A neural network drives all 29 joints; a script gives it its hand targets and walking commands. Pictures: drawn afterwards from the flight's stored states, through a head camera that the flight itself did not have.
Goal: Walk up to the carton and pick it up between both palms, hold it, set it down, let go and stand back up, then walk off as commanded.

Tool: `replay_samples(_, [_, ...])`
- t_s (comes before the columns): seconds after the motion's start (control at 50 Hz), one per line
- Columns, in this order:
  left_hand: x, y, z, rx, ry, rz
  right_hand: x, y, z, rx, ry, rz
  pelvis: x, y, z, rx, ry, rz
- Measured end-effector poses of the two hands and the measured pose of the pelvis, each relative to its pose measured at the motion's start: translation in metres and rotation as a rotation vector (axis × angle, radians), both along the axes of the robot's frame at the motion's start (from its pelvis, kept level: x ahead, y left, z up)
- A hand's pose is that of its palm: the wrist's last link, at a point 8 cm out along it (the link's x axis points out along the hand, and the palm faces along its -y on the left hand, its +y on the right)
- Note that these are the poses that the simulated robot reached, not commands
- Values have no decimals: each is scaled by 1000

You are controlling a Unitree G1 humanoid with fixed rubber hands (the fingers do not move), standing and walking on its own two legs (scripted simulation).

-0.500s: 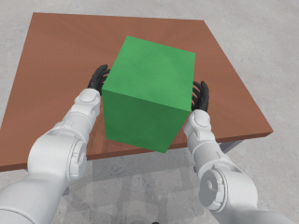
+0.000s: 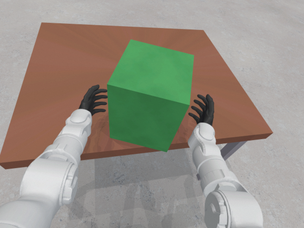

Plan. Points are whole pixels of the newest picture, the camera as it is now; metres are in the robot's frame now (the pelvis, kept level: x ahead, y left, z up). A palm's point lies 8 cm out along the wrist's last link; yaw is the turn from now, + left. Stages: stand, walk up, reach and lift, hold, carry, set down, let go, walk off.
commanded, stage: set down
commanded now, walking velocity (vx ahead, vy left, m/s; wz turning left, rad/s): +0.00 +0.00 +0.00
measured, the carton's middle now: (149, 98) +0.48 -0.04 +0.03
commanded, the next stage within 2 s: none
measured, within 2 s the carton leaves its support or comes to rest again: neither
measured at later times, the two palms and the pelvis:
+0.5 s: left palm (71, 128) +0.38 +0.18 +0.02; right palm (205, 137) +0.32 -0.18 +0.06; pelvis -0.01 +0.00 +0.00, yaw +0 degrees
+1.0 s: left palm (57, 147) +0.33 +0.21 +0.01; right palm (208, 152) +0.28 -0.17 +0.05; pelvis +0.00 +0.00 +0.00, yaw +0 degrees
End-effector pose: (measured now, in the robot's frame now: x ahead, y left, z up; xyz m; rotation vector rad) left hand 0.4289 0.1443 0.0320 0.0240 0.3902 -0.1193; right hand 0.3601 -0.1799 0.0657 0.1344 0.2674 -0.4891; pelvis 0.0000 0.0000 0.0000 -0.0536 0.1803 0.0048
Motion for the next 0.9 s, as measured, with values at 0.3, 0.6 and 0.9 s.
replay_samples(0.3, [-31,24,-7,5,-6,24,-22,4,0,3,8,10,-11,0,-1,0,-64,3])
replay_samples(0.6, [-61,44,-17,3,-13,34,-48,3,-13,-7,7,-1,-10,0,0,1,-101,5])
replay_samples(0.9, [-90,61,-25,2,-3,44,-67,2,-16,-16,1,-10,-4,-1,1,2,-148,7])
